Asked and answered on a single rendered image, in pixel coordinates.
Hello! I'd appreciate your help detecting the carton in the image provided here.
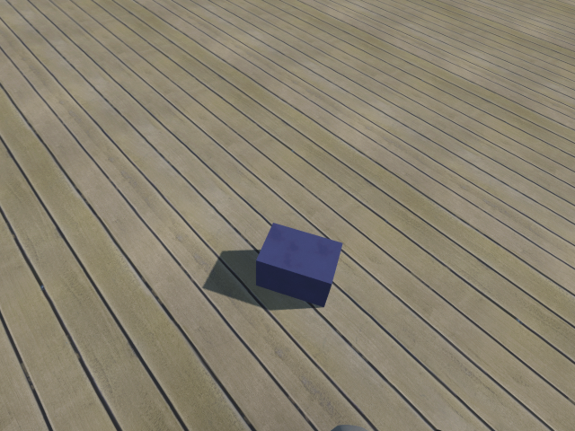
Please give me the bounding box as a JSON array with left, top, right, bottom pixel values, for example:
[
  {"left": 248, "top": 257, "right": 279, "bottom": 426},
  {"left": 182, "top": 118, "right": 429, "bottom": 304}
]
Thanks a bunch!
[{"left": 256, "top": 223, "right": 342, "bottom": 307}]

